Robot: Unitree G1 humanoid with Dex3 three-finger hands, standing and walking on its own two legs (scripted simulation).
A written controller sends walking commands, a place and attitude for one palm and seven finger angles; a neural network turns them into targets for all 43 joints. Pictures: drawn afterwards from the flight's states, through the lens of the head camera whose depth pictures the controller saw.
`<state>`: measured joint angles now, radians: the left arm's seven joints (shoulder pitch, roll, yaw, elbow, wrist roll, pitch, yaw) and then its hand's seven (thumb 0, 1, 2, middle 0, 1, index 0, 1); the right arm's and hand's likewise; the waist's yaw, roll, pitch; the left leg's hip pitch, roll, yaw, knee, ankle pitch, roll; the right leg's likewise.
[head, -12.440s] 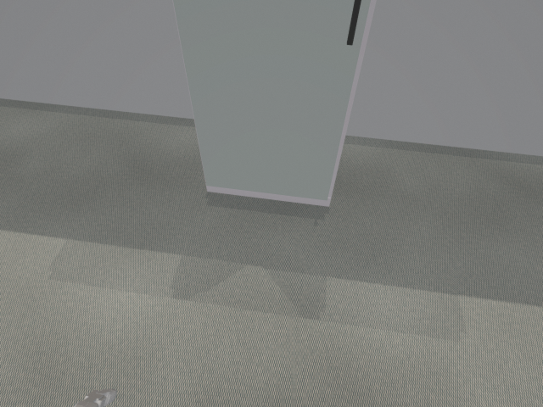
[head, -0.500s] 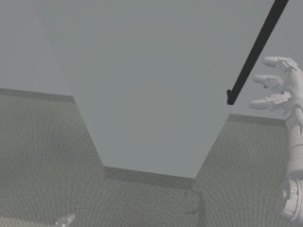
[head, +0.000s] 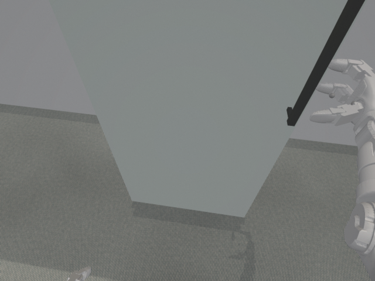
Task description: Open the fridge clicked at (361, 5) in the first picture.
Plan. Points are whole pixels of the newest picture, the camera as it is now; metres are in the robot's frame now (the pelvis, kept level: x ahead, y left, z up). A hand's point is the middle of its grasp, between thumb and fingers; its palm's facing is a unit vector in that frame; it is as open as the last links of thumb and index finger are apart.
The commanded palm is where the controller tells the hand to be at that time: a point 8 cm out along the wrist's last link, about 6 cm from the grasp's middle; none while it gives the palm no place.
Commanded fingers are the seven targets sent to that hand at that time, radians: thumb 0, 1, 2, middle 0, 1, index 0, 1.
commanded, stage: feel for the door with the fingertips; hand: right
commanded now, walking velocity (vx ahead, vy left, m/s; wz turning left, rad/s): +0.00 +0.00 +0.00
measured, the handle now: (330, 38) +0.51 -0.19 +0.28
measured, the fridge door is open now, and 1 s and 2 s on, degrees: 0 0 0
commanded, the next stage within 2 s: slide the fingers in behind the handle in 0.04 s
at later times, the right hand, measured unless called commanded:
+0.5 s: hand (330, 97) +0.46 -0.23 +0.18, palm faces +0.04 +1.00 +0.00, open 13.9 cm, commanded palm +0.43 -0.26 +0.18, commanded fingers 0.00 0.50 -0.30 0.30 1.20 0.30 1.20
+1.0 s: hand (316, 97) +0.46 -0.20 +0.18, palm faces +0.04 +1.00 +0.01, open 13.9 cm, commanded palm +0.43 -0.24 +0.18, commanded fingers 0.00 0.50 -0.30 0.30 1.20 0.30 1.20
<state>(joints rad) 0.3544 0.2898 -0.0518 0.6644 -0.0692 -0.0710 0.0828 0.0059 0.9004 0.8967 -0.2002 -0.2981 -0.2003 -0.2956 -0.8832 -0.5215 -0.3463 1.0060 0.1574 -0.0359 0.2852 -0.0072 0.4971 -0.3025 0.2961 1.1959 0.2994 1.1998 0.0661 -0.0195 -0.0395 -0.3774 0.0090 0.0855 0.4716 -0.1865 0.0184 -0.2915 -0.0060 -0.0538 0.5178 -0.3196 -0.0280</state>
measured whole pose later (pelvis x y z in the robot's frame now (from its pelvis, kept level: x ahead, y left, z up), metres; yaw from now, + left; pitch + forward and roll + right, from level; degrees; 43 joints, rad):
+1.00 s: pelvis +0.01 +0.00 +0.00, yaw +0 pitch +5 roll +1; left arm 0.32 0.27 -0.05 0.64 -0.06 -0.07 0.06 0.01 0.90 0.90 -0.20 -0.30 -0.20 -0.30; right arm -0.81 -0.42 -0.31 0.86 0.16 0.01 0.21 -0.01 0.50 -0.30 0.30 1.20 0.30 1.20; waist 0.05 -0.03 -0.05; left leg -0.37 0.01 0.08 0.48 -0.20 0.01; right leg -0.28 -0.01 -0.06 0.52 -0.33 -0.03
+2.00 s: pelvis -0.01 +0.01 +0.00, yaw +1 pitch +4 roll +0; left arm 0.35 0.28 -0.04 0.66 -0.07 -0.09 0.07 0.01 0.90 0.90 -0.20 -0.30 -0.20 -0.30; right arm -0.85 -0.41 -0.30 0.92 0.15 -0.03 0.18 -0.01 0.50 -0.30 0.30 1.20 0.30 1.20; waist 0.06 -0.02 -0.03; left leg -0.38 0.00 0.07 0.48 -0.18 0.03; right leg -0.28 -0.01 -0.06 0.51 -0.31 -0.02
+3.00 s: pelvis +0.00 +0.00 +0.00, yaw +1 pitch +5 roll +0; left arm 0.32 0.26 -0.05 0.64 -0.06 -0.07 0.06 0.01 0.90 0.90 -0.20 -0.30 -0.20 -0.30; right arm -0.85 -0.39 -0.33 0.92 0.13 -0.02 0.18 0.00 -0.75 -0.85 0.44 1.39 0.45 1.40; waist 0.07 -0.02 -0.04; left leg -0.38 0.00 0.06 0.48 -0.18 0.02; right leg -0.28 -0.01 -0.07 0.51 -0.32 -0.02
